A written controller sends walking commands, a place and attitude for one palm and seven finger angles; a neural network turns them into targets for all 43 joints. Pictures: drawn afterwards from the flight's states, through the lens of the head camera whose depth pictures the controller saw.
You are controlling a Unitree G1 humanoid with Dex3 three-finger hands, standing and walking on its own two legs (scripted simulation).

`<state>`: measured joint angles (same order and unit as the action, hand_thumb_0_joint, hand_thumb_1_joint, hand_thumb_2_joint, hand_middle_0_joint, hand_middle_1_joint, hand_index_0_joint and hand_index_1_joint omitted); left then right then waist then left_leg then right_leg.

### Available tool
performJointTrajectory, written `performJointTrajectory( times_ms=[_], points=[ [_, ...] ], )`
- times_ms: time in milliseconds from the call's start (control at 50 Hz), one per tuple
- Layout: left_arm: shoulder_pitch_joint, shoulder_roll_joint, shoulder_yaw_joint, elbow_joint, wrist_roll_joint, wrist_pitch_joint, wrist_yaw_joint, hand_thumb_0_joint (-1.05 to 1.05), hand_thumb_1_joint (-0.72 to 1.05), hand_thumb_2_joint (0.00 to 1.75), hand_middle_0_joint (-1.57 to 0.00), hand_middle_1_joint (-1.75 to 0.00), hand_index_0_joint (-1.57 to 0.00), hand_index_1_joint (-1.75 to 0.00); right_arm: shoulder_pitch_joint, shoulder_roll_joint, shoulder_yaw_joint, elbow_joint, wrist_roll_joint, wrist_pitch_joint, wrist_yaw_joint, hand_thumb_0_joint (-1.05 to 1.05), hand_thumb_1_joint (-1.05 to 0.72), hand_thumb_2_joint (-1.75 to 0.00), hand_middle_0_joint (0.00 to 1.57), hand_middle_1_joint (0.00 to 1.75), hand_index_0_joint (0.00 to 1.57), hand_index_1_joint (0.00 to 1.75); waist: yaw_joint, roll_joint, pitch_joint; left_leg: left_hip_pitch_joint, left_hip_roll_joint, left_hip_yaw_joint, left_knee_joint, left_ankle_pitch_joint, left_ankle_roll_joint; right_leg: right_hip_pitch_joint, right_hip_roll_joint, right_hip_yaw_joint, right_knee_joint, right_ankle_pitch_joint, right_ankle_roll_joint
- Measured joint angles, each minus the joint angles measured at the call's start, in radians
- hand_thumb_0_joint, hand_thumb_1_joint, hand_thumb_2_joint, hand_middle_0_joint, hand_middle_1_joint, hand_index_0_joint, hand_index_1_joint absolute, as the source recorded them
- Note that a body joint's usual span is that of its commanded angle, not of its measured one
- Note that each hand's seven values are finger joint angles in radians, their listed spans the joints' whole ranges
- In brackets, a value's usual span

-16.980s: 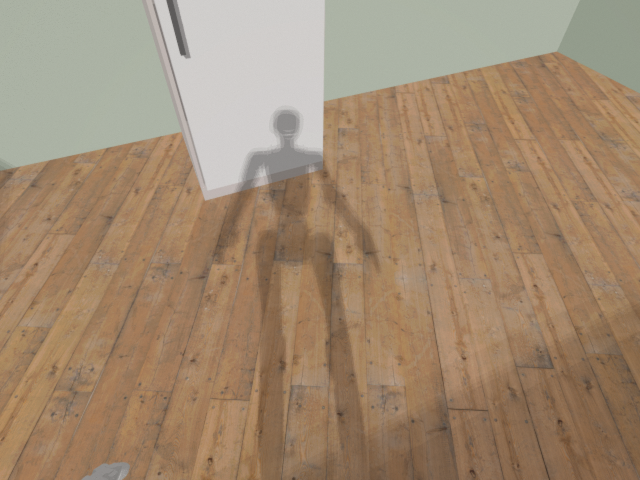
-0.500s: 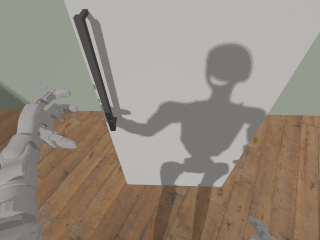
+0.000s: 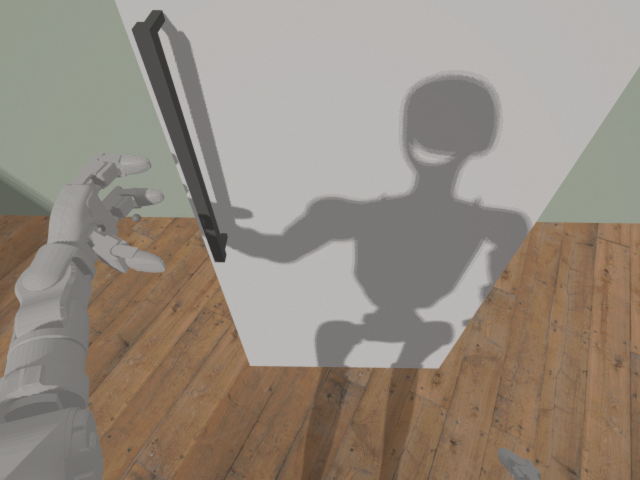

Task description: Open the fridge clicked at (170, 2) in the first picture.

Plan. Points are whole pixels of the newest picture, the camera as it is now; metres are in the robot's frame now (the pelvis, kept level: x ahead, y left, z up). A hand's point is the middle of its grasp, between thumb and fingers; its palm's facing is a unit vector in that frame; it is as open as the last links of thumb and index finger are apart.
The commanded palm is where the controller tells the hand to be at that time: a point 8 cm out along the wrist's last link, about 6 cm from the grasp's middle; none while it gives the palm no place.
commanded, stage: move the hooked fingers beside the handle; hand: left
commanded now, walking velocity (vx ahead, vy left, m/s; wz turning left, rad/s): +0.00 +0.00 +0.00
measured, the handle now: (195, 166) +0.48 +0.19 +0.13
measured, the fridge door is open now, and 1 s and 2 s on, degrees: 0 0 0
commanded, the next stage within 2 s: feel for the door with the fingertips in 1.08 s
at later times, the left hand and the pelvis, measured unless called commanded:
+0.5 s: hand (142, 201) +0.43 +0.25 +0.11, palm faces +0.02 -1.00 +0.00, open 14.0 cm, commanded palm +0.39 +0.30 +0.11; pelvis +0.00 +0.00 -0.01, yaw -2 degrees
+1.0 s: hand (145, 202) +0.43 +0.25 +0.11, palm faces +0.01 -1.00 +0.01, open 14.0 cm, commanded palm +0.40 +0.30 +0.11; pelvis +0.00 +0.01 -0.01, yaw -1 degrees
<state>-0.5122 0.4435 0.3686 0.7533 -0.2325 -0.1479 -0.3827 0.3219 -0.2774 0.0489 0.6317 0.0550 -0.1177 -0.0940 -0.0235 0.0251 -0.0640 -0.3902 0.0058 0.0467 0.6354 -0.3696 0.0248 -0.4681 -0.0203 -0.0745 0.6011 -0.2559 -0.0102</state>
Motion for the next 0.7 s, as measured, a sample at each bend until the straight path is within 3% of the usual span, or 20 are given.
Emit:
performJointTrajectory(
  times_ms=[300, 400, 580, 700],
  points=[
    [-0.167, 0.068, 0.024, 0.215, 0.026, -0.067, -0.020, -0.01, -0.50, 0.30, -0.30, -1.20, -0.30, -1.20, 0.041, -0.016, -0.004, 0.016, -0.005, 0.044, 0.007, 0.01, -0.90, -0.90, 0.20, 0.30, 0.20, 0.30, -0.035, -0.011, -0.002, -0.081, 0.006, 0.002, 0.048, -0.013, 0.001, -0.077, 0.004, 0.002, 0.033, -0.003, -0.001],
    [-0.167, 0.086, 0.044, 0.224, 0.032, -0.078, -0.023, -0.01, -0.50, 0.30, -0.30, -1.20, -0.30, -1.20, 0.061, -0.018, -0.011, 0.009, -0.007, 0.061, 0.015, 0.01, -0.90, -0.90, 0.20, 0.30, 0.20, 0.30, -0.047, -0.011, -0.008, -0.099, 0.010, 0.012, 0.054, -0.017, 0.003, -0.098, 0.008, 0.012, 0.038, -0.001, 0.000],
    [-0.088, 0.088, 0.084, 0.175, 0.016, -0.070, -0.042, -0.01, -0.50, 0.30, -0.30, -1.20, -0.30, -1.20, 0.077, -0.012, -0.011, -0.011, -0.004, 0.080, 0.021, 0.01, -0.90, -0.90, 0.20, 0.30, 0.20, 0.30, -0.046, -0.012, -0.018, -0.093, 0.014, 0.021, 0.053, -0.023, 0.007, -0.094, 0.014, 0.022, 0.032, 0.000, 0.004],
    [-0.095, 0.073, 0.042, 0.145, 0.006, -0.078, -0.042, -0.01, -0.50, 0.30, -0.30, -1.20, -0.30, -1.20, 0.062, -0.008, -0.011, -0.009, -0.003, 0.071, 0.013, 0.01, -0.90, -0.90, 0.20, 0.30, 0.20, 0.30, -0.029, -0.011, -0.014, -0.098, 0.009, 0.005, 0.065, -0.025, 0.010, -0.086, 0.008, 0.007, 0.030, -0.002, 0.007]
  ],
)
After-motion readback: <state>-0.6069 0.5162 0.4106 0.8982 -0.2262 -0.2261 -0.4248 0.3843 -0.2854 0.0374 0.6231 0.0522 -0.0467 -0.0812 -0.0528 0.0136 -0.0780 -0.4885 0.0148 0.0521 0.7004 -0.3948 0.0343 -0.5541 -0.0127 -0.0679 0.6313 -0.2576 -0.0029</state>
